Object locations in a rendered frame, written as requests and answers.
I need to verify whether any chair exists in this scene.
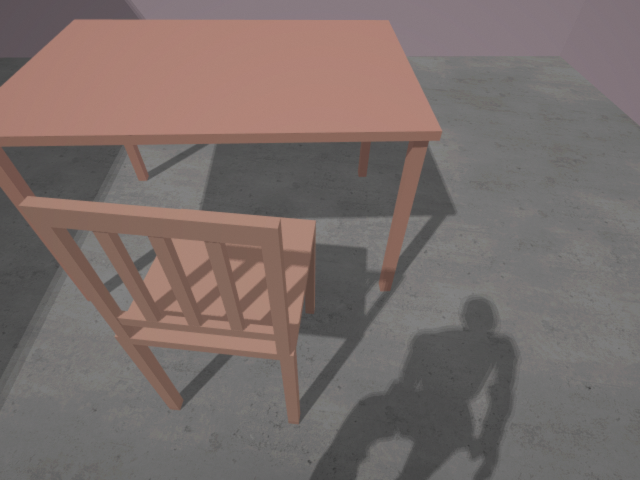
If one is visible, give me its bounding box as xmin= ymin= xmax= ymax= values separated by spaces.
xmin=19 ymin=196 xmax=316 ymax=424

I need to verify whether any table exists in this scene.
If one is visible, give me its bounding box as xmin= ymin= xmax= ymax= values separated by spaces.
xmin=0 ymin=19 xmax=442 ymax=301

